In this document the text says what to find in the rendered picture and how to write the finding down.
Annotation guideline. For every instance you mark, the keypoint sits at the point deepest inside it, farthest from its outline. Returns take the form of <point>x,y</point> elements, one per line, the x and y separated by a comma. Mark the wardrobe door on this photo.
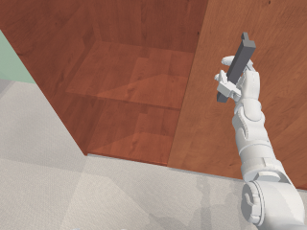
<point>205,138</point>

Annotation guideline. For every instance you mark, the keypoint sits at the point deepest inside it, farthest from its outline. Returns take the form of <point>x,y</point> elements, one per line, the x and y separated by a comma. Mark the robot right forearm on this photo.
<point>254,146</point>

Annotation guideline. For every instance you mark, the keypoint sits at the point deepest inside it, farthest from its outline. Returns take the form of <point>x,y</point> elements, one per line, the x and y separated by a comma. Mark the robot right hand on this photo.
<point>247,86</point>

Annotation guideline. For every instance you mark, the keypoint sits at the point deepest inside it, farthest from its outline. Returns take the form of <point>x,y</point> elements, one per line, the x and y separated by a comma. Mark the robot right upper arm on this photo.
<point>272,206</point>

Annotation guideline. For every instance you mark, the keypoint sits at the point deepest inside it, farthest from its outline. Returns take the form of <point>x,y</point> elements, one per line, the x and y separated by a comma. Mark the handle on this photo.
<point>239,63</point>

